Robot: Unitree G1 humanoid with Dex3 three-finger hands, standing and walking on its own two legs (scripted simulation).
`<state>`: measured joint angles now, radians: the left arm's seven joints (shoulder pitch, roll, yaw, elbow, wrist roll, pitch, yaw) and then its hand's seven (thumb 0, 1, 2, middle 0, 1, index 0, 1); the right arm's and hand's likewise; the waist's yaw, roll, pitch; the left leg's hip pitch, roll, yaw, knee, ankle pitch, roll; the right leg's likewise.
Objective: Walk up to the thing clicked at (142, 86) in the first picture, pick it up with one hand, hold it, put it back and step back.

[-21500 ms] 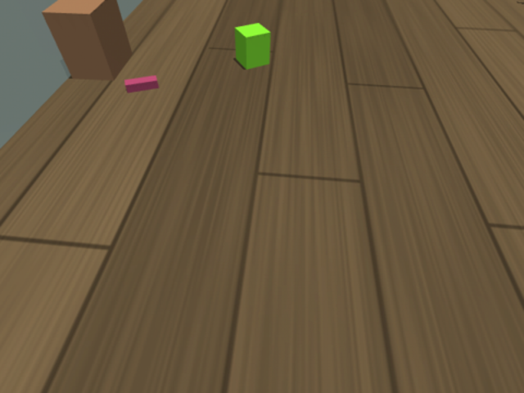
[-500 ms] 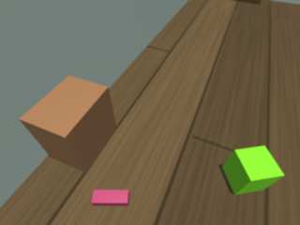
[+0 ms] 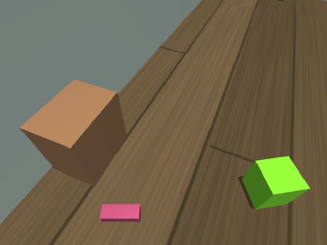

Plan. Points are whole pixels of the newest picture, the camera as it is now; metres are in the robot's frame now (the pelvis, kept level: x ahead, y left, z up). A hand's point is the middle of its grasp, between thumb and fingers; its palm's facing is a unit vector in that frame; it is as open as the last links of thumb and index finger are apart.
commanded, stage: stand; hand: left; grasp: from above
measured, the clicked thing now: (121, 212) +0.40 +0.24 -0.75
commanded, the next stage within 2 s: rise first in 0.14 s
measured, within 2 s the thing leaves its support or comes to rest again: neither
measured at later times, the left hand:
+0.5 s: hand out of the picture +0.15 +0.25 -0.17, palm faces -0.02 -0.94 -0.34, open 9.5 cm
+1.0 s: hand out of the picture +0.12 +0.26 -0.24, palm faces -0.17 -0.87 -0.46, open 14.1 cm
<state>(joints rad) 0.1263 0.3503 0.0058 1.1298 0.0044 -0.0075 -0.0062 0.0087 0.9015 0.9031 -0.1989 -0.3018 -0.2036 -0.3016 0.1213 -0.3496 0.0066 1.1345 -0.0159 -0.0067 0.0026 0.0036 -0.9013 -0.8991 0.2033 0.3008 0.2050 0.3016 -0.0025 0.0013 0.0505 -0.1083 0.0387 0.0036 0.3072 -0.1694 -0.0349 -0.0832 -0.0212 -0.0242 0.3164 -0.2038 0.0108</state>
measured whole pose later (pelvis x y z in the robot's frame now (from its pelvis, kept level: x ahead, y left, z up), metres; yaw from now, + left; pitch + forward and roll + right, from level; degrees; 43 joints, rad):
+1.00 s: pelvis -0.02 +0.02 -0.10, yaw +0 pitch +18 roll -2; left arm 0.23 0.29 0.13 0.49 0.27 0.18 0.02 0.00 -0.53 1.00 -0.06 -1.06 -0.06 -1.06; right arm 0.19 -0.22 -0.04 0.57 0.00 -0.11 -0.01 0.01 -0.89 -0.90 0.20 0.30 0.20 0.30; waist -0.03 0.01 -0.12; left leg -0.96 0.04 -0.03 1.17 -0.53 -0.02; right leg -0.90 -0.02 -0.02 1.13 -0.54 0.03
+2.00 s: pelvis -0.11 +0.02 -0.40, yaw -5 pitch +32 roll -6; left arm -0.61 0.64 0.12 1.09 1.08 -0.28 0.23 0.00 -0.56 1.07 -0.06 -1.01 -0.05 -1.02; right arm 0.14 -0.27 -0.05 0.76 -0.07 -0.04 0.09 0.01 -0.88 -0.90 0.20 0.30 0.20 0.30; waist -0.09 0.00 -0.10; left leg -2.17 0.03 -0.13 2.24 -0.64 -0.02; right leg -2.08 0.01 -0.04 2.19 -0.67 0.04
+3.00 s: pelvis -0.10 +0.02 -0.46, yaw -8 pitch +33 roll -7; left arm -0.82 0.73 0.15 1.41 1.30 -0.31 0.44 0.00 -0.52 1.01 -0.07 -1.02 -0.08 -1.01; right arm 0.09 -0.25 0.01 0.80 -0.18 -0.04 0.13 0.00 -0.90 -0.90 0.20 0.30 0.20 0.30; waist -0.17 -0.03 -0.05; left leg -2.33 0.02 -0.17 2.43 -0.68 -0.04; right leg -2.24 0.02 -0.05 2.37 -0.71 0.05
